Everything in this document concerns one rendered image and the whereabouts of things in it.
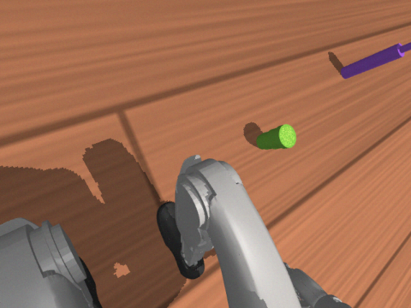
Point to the right robot foot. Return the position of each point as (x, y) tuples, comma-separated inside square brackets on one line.
[(171, 236)]

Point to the right robot arm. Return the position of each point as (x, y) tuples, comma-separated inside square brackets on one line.
[(330, 301)]

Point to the left robot foot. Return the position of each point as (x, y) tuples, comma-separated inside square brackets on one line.
[(91, 286)]

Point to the right robot hand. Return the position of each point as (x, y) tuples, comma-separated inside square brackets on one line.
[(307, 290)]

